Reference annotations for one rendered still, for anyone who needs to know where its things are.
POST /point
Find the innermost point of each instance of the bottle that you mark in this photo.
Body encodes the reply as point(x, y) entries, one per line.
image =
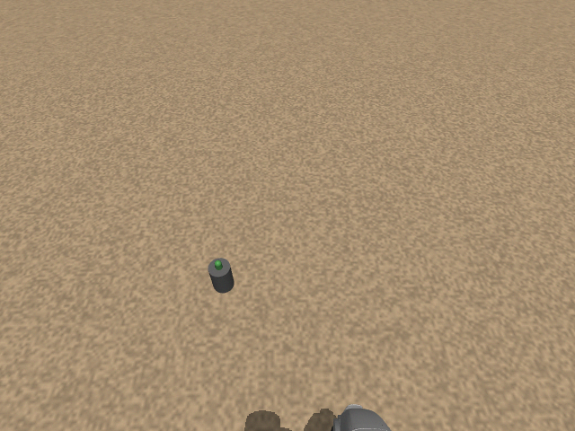
point(221, 275)

